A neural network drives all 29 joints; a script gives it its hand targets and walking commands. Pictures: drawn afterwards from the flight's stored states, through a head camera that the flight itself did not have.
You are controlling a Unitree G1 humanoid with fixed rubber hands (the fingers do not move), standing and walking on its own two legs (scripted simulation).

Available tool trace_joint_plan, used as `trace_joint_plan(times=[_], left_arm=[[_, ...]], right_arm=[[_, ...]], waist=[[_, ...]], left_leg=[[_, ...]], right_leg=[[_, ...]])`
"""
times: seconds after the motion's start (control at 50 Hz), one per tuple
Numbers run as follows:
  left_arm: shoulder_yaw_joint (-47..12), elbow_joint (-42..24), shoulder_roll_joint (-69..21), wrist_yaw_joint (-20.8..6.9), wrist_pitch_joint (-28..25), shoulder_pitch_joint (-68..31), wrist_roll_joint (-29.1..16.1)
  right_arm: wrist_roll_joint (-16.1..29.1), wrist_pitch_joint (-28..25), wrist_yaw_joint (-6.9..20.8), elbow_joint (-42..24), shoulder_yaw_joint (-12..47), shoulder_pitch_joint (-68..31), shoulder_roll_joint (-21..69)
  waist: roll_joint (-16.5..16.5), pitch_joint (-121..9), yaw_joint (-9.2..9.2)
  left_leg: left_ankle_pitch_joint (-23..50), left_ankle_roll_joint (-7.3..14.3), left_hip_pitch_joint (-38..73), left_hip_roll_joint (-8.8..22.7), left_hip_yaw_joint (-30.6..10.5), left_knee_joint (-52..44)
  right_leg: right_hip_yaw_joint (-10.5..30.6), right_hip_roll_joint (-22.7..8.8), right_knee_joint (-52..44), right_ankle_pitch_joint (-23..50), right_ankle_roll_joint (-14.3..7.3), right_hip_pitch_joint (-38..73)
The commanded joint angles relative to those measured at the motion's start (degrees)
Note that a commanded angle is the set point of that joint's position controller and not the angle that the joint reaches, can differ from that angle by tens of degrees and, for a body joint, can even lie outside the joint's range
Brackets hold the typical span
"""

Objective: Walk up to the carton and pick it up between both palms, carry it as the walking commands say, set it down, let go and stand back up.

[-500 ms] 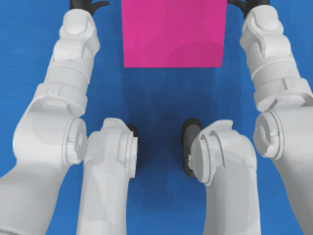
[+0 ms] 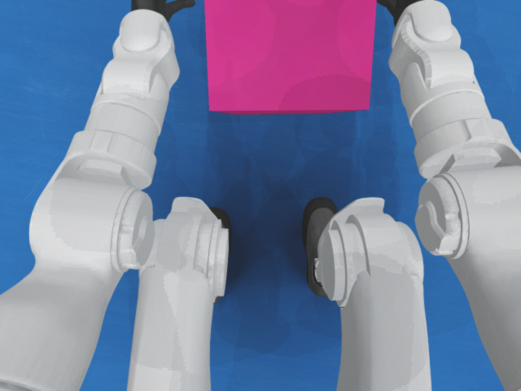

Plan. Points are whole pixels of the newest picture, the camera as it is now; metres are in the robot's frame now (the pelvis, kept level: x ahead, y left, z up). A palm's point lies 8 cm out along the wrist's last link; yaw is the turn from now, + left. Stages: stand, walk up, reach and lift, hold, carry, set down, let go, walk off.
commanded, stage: reach and lift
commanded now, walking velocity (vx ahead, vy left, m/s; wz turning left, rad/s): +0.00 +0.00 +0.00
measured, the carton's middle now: (281, 35) +0.53 -0.03 -0.24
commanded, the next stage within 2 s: none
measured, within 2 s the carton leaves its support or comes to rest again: leaves its support in 0.88 s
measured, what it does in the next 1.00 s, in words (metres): stands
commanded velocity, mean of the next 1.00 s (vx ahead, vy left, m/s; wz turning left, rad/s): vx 0.00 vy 0.00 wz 0.00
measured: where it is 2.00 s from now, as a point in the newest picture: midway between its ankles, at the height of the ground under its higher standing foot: (266, 266)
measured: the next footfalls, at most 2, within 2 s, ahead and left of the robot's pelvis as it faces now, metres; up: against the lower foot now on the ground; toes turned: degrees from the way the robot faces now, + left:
none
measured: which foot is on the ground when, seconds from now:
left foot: down 0.00-1.00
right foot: down 0.00-1.00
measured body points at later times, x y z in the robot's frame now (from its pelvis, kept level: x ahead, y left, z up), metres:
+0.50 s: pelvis +0.00 +0.00 -0.01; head +0.37 -0.02 +0.25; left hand +0.55 +0.10 -0.18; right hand +0.56 -0.15 -0.18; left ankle +0.10 +0.12 -0.35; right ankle +0.12 -0.12 -0.35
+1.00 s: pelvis +0.01 +0.00 -0.01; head +0.36 -0.01 +0.26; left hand +0.55 +0.10 -0.16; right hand +0.56 -0.15 -0.16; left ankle +0.10 +0.12 -0.35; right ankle +0.12 -0.12 -0.35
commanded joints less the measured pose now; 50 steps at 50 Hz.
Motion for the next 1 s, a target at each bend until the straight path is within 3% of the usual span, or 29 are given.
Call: trace_joint_plan(times=[0.0,0.16,0.22,0.28,0.38,0.48,0.64,0.98], left_arm=[[0.39,-5.49,3.21,0.26,-1.11,-14.40,0.75],[1.10,-5.96,-0.63,0.40,-1.08,-15.63,3.16],[0.06,-5.79,-6.71,-0.60,-0.83,-17.40,3.87],[-1.59,-5.92,-17.23,-3.09,-0.31,-21.19,5.14],[-5.74,-8.63,-47.73,-11.60,2.51,-29.42,8.28],[-5.82,-11.00,-54.92,-15.20,5.59,-29.51,10.43],[-7.13,-11.43,-60.18,-15.84,6.89,-28.62,9.18],[-12.60,-17.20,-63.91,-13.29,7.99,-33.09,6.81]], right_arm=[[-0.29,-1.03,-0.47,-5.43,0.05,-15.59,-3.45],[-2.30,-0.83,-1.23,-6.22,-0.08,-16.76,0.60],[-2.24,-0.51,-0.18,-6.35,1.97,-18.68,7.30],[-2.99,0.14,2.32,-6.34,4.07,-21.30,18.49],[-6.36,3.02,10.37,-9.16,6.96,-28.34,48.65],[-9.44,5.97,14.25,-10.97,4.92,-26.05,55.96],[-9.79,7.51,15.83,-12.55,5.20,-24.39,60.25],[-8.44,9.33,15.48,-17.82,10.17,-27.37,65.15]], waist=[[-2.37,-68.32,-0.14],[-2.23,-68.27,-0.17],[-2.10,-67.66,0.40],[-1.84,-65.89,0.71],[-1.08,-63.76,-0.04],[-0.34,-61.11,-0.98],[-0.43,-59.77,-2.54],[-0.50,-73.38,-2.66]], left_leg=[[16.24,-1.37,27.47,-0.70,2.24,-10.25],[17.28,-1.57,27.57,-1.69,2.54,-10.14],[17.63,-1.32,27.66,-2.19,2.53,-10.02],[17.15,-1.11,27.69,-2.73,2.48,-9.53],[17.16,-0.55,27.41,-4.49,3.22,-7.62],[16.11,-0.43,24.50,-4.90,4.09,-6.99],[17.77,0.10,24.51,-5.56,3.53,-6.51],[20.56,0.19,31.75,-6.37,4.13,-7.86]], right_leg=[[-1.46,1.11,-7.67,17.89,1.24,40.74],[-1.67,2.21,-8.24,19.37,1.60,41.82],[-1.61,2.85,-8.13,19.84,1.50,41.91],[-1.54,3.62,-7.64,18.96,1.32,40.78],[-2.06,5.22,-5.95,17.88,1.09,37.81],[-2.66,5.41,-5.19,17.24,0.49,36.03],[-3.30,5.63,-4.48,18.14,-0.18,35.07],[-4.22,6.01,-5.40,20.40,0.43,39.74]])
